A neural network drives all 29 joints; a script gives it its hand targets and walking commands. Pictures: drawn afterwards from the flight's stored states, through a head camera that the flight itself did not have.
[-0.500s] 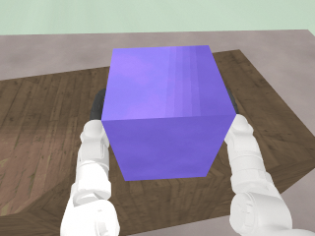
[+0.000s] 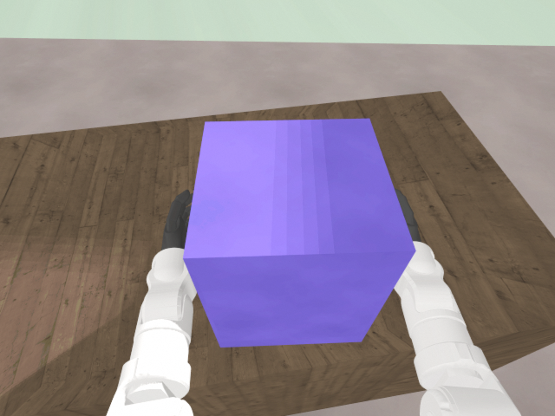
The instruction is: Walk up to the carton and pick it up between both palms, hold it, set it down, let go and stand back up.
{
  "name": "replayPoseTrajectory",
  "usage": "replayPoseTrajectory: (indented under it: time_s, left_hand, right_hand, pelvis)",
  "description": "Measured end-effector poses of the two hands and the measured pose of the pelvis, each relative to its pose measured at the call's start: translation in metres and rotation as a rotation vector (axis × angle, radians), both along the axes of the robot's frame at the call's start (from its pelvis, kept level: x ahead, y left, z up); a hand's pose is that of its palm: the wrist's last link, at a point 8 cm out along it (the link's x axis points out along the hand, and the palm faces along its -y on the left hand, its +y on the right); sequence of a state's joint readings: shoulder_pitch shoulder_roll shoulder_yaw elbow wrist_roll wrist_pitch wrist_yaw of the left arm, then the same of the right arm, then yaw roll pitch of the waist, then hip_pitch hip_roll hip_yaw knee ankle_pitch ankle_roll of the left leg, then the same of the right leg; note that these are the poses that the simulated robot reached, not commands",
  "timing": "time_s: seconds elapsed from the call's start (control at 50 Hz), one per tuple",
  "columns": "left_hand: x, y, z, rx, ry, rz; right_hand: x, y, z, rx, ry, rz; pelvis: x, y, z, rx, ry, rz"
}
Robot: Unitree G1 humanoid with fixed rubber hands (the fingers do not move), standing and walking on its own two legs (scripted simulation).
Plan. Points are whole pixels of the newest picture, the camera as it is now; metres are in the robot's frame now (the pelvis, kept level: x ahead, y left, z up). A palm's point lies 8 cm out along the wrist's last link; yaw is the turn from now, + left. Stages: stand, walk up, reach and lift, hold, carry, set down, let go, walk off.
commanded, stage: set down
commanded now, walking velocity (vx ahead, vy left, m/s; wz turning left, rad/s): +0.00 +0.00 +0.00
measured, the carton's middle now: (289, 241) +0.38 +0.01 +0.01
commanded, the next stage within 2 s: none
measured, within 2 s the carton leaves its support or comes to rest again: rests again in 1.14 s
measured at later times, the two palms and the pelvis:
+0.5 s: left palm (183, 254) +0.33 +0.16 +0.06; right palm (417, 234) +0.36 -0.17 +0.05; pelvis +0.00 -0.02 -0.01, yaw +2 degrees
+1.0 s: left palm (182, 305) +0.26 +0.16 +0.05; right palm (441, 282) +0.28 -0.18 +0.06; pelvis -0.09 -0.04 -0.01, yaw +5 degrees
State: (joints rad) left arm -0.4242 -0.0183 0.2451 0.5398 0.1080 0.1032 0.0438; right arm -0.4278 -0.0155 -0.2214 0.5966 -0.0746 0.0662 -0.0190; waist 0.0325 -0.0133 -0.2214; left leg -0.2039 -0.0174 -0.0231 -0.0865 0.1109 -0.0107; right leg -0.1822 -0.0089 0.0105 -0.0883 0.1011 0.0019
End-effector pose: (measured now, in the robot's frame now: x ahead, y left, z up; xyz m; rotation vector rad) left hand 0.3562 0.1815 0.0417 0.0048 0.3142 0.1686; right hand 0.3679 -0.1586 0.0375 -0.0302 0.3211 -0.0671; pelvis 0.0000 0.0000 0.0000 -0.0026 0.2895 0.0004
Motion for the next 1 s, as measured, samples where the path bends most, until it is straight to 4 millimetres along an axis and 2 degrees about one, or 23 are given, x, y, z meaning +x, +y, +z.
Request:
replayPoseTrajectory:
  time_s: [0.12,0.18,0.26,0.34,0.5,0.66,0.74,0.88,1.0]
  left_hand:
    - [0.005,0.005,0.009,0.005,-0.064,0.018]
    - [0.005,0.004,0.006,0.006,-0.064,0.025]
    - [-0.007,0.001,-0.003,0.014,0.010,0.042]
    - [-0.018,-0.004,0.003,0.008,0.016,0.066]
    - [-0.027,-0.017,0.016,0.011,-0.060,0.072]
    - [-0.058,-0.025,0.002,0.026,0.003,0.086]
    - [-0.072,-0.028,-0.001,0.041,-0.016,0.076]
    - [-0.088,-0.028,0.004,0.060,-0.066,0.036]
    - [-0.097,-0.025,0.004,0.060,-0.077,-0.009]
  right_hand:
    - [0.010,0.005,0.009,-0.005,-0.067,0.018]
    - [0.013,0.005,0.009,0.002,-0.068,0.029]
    - [0.005,0.001,-0.002,0.025,0.004,0.041]
    - [0.000,-0.004,0.001,0.024,0.009,0.061]
    - [-0.004,-0.016,0.015,0.007,-0.067,0.088]
    - [-0.028,-0.024,-0.001,0.009,-0.002,0.106]
    - [-0.041,-0.026,-0.003,0.008,-0.028,0.104]
    - [-0.065,-0.027,0.011,-0.022,-0.106,0.071]
    - [-0.083,-0.025,0.022,-0.040,-0.137,0.031]
  pelvis:
    - [0.010,0.005,-0.011,0.000,-0.020,0.012]
    - [0.009,0.004,-0.014,0.012,-0.018,0.018]
    - [0.004,0.002,-0.004,0.004,-0.027,0.022]
    - [0.000,-0.002,0.002,0.009,-0.042,0.018]
    - [-0.001,-0.019,-0.011,0.022,-0.068,0.028]
    - [-0.025,-0.038,-0.009,0.032,-0.112,0.059]
    - [-0.041,-0.045,-0.010,0.018,-0.111,0.073]
    - [-0.067,-0.049,-0.011,0.005,-0.104,0.085]
    - [-0.088,-0.044,-0.012,0.001,-0.094,0.081]
